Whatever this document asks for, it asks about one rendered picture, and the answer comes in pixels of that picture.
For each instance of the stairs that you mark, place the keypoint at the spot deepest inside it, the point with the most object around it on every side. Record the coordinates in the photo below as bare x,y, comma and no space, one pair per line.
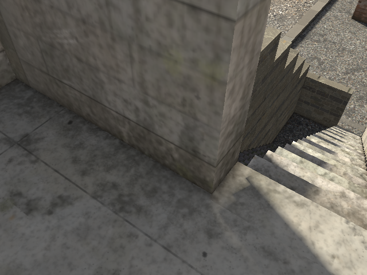
328,168

